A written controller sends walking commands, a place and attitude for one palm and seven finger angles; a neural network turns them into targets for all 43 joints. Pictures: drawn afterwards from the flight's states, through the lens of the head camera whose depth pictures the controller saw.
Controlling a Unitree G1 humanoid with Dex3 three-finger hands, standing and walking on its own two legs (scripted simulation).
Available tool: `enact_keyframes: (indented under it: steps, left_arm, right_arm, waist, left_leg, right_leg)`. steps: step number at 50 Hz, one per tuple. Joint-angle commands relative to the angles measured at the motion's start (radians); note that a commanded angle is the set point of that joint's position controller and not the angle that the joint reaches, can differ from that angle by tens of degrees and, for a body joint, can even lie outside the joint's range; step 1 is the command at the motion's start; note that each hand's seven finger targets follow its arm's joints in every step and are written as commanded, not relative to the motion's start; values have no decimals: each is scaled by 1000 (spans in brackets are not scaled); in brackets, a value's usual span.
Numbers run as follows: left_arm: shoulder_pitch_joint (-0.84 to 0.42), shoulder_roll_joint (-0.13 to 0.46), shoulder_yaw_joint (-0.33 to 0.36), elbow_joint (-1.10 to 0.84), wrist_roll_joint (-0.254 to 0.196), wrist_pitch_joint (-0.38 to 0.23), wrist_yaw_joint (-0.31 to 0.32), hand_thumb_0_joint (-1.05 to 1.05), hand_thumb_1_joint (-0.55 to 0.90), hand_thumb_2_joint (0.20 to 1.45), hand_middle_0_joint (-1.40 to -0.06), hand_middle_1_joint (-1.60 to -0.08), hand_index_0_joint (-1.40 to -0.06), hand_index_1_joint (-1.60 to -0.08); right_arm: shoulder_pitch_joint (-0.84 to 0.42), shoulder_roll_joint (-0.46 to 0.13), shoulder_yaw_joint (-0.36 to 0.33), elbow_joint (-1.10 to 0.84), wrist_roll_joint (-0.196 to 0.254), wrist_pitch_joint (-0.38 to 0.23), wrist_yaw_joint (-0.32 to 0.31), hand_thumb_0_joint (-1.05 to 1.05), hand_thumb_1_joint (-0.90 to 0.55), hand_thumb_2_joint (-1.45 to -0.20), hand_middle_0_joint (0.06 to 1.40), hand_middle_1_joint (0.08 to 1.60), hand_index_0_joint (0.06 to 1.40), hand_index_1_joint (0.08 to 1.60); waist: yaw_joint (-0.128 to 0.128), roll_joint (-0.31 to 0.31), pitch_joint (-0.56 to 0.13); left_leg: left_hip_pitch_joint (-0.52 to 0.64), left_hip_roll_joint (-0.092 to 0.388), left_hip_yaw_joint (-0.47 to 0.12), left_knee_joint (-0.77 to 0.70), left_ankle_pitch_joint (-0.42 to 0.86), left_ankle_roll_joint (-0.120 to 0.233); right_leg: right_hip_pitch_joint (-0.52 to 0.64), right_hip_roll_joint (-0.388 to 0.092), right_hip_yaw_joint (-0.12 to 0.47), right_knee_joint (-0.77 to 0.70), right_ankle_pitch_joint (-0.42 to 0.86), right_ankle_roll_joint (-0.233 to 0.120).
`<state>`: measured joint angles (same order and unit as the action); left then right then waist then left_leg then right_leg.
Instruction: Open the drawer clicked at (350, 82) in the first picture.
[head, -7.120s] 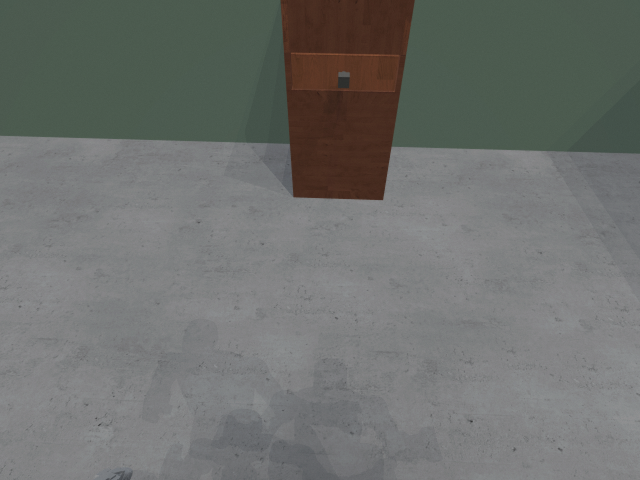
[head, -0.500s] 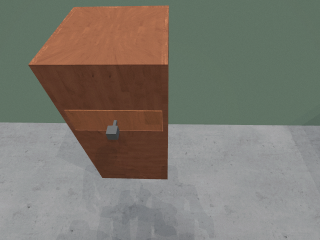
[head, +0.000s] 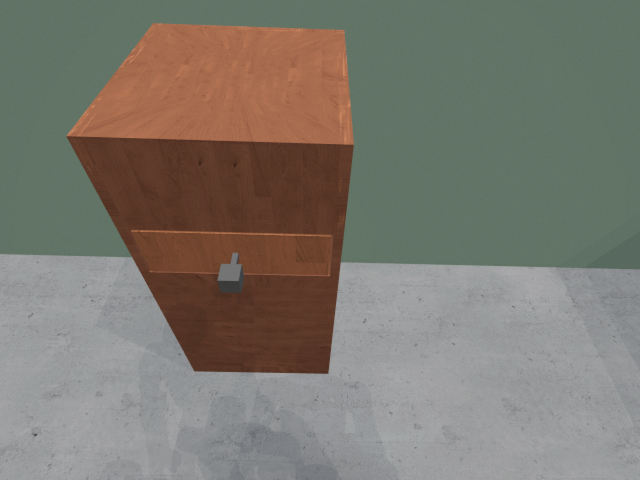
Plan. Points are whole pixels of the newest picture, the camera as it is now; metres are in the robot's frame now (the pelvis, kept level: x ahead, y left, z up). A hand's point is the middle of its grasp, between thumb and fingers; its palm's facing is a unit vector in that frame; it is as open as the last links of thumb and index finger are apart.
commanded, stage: come to a stop and stand still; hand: left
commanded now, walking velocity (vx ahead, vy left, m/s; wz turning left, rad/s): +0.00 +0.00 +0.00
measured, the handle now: (232, 270) +0.51 +0.21 -0.16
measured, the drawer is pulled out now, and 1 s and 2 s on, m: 0.00 0.00 0.00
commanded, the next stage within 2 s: look again from close up in 0.44 s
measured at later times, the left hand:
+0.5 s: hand out of the picture +0.01 +0.16 -0.18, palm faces +0.04 -0.98 -0.19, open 7.3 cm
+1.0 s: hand out of the picture +0.02 +0.17 -0.18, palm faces +0.01 -0.98 -0.21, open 7.3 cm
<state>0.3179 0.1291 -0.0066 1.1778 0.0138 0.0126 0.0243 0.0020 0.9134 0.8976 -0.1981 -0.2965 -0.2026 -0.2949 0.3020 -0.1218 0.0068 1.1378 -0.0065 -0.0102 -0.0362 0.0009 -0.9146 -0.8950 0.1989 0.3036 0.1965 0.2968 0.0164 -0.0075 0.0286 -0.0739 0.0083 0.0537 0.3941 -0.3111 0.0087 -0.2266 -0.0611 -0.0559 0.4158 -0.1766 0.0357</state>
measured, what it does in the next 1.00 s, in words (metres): stands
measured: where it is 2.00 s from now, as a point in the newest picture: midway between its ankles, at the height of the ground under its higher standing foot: outside the picture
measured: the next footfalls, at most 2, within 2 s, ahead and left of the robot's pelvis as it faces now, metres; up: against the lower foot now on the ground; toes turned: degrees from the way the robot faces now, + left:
none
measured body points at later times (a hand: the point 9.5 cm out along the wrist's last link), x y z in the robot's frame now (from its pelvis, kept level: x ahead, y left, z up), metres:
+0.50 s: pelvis +0.02 -0.01 +0.00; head +0.04 -0.01 +0.45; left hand +0.01 +0.21 -0.16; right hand +0.00 -0.22 -0.16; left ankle -0.06 +0.11 -0.74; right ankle +0.03 -0.14 -0.74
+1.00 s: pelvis +0.01 -0.01 -0.01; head +0.02 -0.02 +0.44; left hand +0.02 +0.22 -0.16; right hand +0.02 -0.23 -0.17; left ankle -0.06 +0.11 -0.74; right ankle +0.03 -0.14 -0.74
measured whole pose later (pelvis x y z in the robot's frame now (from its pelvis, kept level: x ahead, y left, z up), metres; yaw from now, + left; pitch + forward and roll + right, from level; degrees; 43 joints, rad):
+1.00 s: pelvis +0.01 -0.01 -0.01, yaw +0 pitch -2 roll +0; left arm 0.26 0.15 -0.01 1.11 0.01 0.00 0.02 0.00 0.92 0.90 -0.20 -0.30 -0.20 -0.30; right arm 0.30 -0.17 0.02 1.08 -0.02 -0.02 -0.03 0.00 -0.92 -0.90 0.20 0.30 0.20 0.30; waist 0.00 0.03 0.04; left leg -0.06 0.02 0.06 0.47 -0.38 0.00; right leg -0.24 -0.06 -0.05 0.54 -0.26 0.02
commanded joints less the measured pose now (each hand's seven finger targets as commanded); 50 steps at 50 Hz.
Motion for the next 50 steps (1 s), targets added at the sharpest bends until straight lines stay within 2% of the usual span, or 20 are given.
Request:
enact_keyframes:
  steps: [1,5,9,18,23,26,27,28,29,30,32,34,36,40,42,44,47,50]
  left_arm:
    - [43,78,18,-28,-5,-20,13,0,900,900,-200,-300,-200,-300]
    - [43,70,21,-26,-6,-19,16,0,900,900,-200,-300,-200,-300]
    - [40,67,20,-23,-7,-17,18,0,900,900,-200,-300,-200,-300]
    - [28,78,25,-35,-9,-21,20,0,900,900,-200,-300,-200,-300]
    - [23,84,25,-37,-8,-24,19,0,900,900,-200,-300,-200,-300]
    - [18,87,25,-42,-8,-24,19,0,900,900,-200,-300,-200,-300]
    - [83,134,27,-17,3,-50,59,0,900,900,-200,-300,-200,-300]
    - [83,160,36,-54,-1,-59,49,0,900,900,-200,-300,-200,-300]
    - [44,165,26,-68,-7,-59,38,0,900,900,-200,-300,-200,-300]
    - [24,141,19,-83,-4,-59,27,0,900,900,-200,-300,-200,-300]
    - [4,118,13,-93,-5,-54,17,0,900,900,-200,-300,-200,-300]
    - [-1,112,12,-94,-6,-43,13,0,900,900,-200,-300,-200,-300]
    - [-4,105,11,-96,-7,-36,11,0,900,900,-200,-300,-200,-300]
    - [-7,115,11,-99,-7,-27,7,0,900,900,-200,-300,-200,-300]
    - [-6,120,13,-100,-8,-27,6,0,900,900,-200,-300,-200,-300]
    - [-8,122,12,-99,-8,-25,5,0,900,900,-200,-300,-200,-300]
    - [-4,125,16,-98,-8,-27,4,0,900,900,-200,-300,-200,-300]
    - [-6,124,18,-98,-9,-27,5,0,900,900,-200,-300,-200,-300]
  right_arm:
    - [85,-97,-19,-10,2,-19,-10,0,-900,-900,200,300,200,300]
    - [106,-89,-17,-3,1,-21,-15,0,-900,-900,200,300,200,300]
    - [113,-80,-18,4,1,-19,-17,0,-900,-900,200,300,200,300]
    - [126,-79,-18,8,-1,-20,-18,0,-900,-900,200,300,200,300]
    - [120,-81,-20,8,-1,-19,-18,0,-900,-900,200,300,200,300]
    - [114,-84,-21,7,-1,-19,-17,0,-900,-900,200,300,200,300]
    - [6,-142,-28,-72,8,-29,1,0,-900,-900,200,300,200,300]
    - [70,-99,-29,-101,0,-21,3,0,-900,-900,200,300,200,300]
    - [53,-79,-22,-98,-3,-15,10,0,-900,-900,200,300,200,300]
    - [82,-84,-18,-105,-7,-19,12,0,-900,-900,200,300,200,300]
    - [93,-106,-15,-104,-9,-29,8,0,-900,-900,200,300,200,300]
    - [93,-121,-13,-110,-8,-27,2,0,-900,-900,200,300,200,300]
    - [82,-132,-10,-114,-9,-24,1,0,-900,-900,200,300,200,300]
    - [71,-140,-6,-110,-9,-19,3,0,-900,-900,200,300,200,300]
    - [69,-139,-4,-106,-9,-18,3,0,-900,-900,200,300,200,300]
    - [71,-138,-3,-97,-10,-19,3,0,-900,-900,200,300,200,300]
    - [68,-138,-1,-88,-9,-20,3,0,-900,-900,200,300,200,300]
    - [73,-138,0,-73,-9,-20,2,0,-900,-900,200,300,200,300]
  waist:
    - [-3,20,35]
    - [-4,25,35]
    - [-4,20,55]
    - [-7,27,36]
    - [-10,0,33]
    - [-9,7,38]
    - [21,-31,56]
    - [-20,21,-28]
    - [-13,36,-6]
    - [-26,44,-38]
    - [-25,65,-43]
    - [-24,58,-5]
    - [-19,28,36]
    - [-15,28,87]
    - [-15,8,79]
    - [-15,37,81]
    - [-12,10,68]
    - [-11,19,62]
  left_leg:
    - [-108,110,-71,-92,254,13]
    - [-99,111,-66,-80,318,12]
    - [-100,110,-62,-77,316,11]
    - [-85,109,-53,-65,370,6]
    - [-73,109,-53,-61,360,6]
    - [-74,109,-54,-66,344,6]
    - [-182,116,-15,142,430,-20]
    - [-176,64,-45,83,118,-12]
    - [-179,63,-28,49,19,-7]
    - [-159,69,-56,29,79,3]
    - [-136,97,-75,33,276,18]
    - [-139,114,-73,25,344,24]
    - [-152,112,-76,12,336,27]
    - [-174,103,-74,-24,219,28]
    - [-166,97,-71,-28,191,27]
    - [-161,97,-71,-45,181,27]
    - [-152,92,-64,-41,178,25]
    - [-146,93,-62,-44,190,23]
  right_leg:
    - [74,-54,37,-27,154,-34]
    - [82,-51,32,-12,181,-37]
    - [79,-48,34,-9,180,-39]
    - [106,-52,31,3,244,-47]
    - [105,-53,35,0,262,-50]
    - [102,-53,35,-6,244,-48]
    - [98,-97,81,55,593,-53]
    - [136,-135,110,71,524,-81]
    - [96,-116,95,57,350,-88]
    - [84,-87,84,67,221,-87]
    - [83,-56,45,98,204,-77]
    - [69,-40,26,104,153,-71]
    - [57,-36,24,102,137,-68]
    - [43,-35,35,75,84,-65]
    - [50,-38,45,66,92,-66]
    - [52,-37,44,64,83,-65]
    - [64,-42,51,58,113,-66]
    - [75,-43,49,59,129,-66]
